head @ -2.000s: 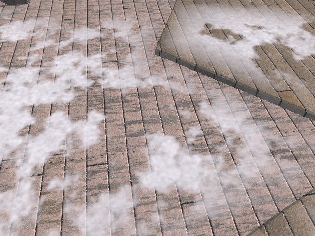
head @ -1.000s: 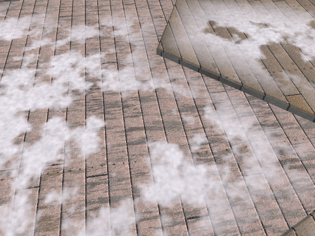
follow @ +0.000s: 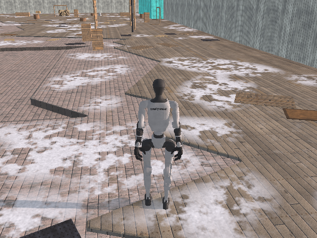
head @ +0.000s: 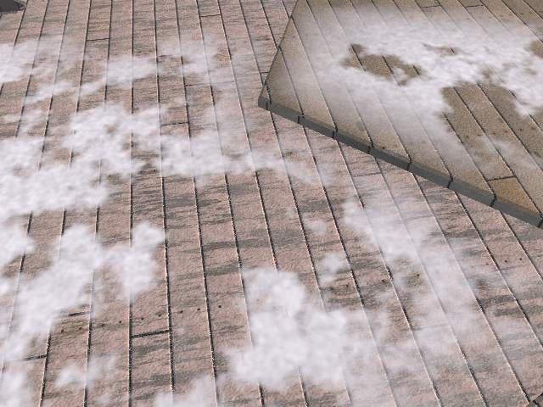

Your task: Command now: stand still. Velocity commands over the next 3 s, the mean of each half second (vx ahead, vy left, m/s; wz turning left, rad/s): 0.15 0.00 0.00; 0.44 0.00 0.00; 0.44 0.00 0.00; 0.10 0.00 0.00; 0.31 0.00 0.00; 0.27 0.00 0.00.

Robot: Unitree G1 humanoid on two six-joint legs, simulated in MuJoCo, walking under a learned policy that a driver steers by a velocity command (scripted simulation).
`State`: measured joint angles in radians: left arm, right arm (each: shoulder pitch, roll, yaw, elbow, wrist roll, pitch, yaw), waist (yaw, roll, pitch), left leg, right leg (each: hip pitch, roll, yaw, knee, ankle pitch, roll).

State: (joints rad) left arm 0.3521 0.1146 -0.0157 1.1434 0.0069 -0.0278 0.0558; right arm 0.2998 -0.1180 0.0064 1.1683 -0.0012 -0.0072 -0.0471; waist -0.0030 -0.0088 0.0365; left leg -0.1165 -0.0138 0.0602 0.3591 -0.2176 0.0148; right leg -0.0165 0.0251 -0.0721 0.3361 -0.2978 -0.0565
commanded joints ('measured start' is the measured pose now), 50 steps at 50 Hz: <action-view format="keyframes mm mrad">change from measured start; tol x16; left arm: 1 109 58 6 6 0 -3 2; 33 156 207 86 -12 29 -61 -27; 36 256 37 53 -27 15 -62 -45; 50 -293 81 51 -222 16 -16 -92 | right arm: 1 76 -64 -8 0 0 -2 -1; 30 -215 -120 -66 -249 -9 -43 71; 36 341 -332 -132 -102 -60 -78 57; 40 66 -179 -84 -163 -28 -73 65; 50 232 -124 -38 -104 -11 -102 37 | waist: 1 3 -1 50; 31 47 -63 141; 36 -91 316 -167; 40 -9 70 24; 50 -3 71 101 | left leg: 1 7 113 -108 -36 250 29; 11 -8 90 -92 -37 90 25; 16 -361 43 25 337 -212 39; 25 -499 114 -52 332 24 25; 32 -217 74 -16 104 129 56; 34 72 12 62 83 104 65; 37 348 426 -731 -157 -253 222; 38 234 391 -597 -159 -288 201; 41 1 279 -308 -150 196 140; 50 17 175 -89 -201 575 123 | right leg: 1 -71 -134 101 -43 354 -6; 9 -94 -134 109 -60 320 -7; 15 -136 -263 332 -244 -450 -150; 30 -42 -255 149 -119 158 -124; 34 -101 -150 39 383 373 -74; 36 -558 34 25 1056 -368 -17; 38 -760 -55 82 1140 -137 -44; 50 -616 -77 -21 467 288 5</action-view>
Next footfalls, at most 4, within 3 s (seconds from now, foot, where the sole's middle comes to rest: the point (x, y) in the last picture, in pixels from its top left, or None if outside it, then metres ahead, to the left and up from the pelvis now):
0.70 left None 0.25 0.18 -0.83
1.22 right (260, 391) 0.58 0.07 -0.83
1.68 left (192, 327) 0.76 0.26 -0.83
1.96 right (274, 357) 0.67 0.03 -0.83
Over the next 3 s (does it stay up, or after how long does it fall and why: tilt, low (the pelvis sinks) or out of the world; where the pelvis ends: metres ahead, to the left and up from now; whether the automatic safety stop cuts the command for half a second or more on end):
stays up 0.94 0.14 -0.06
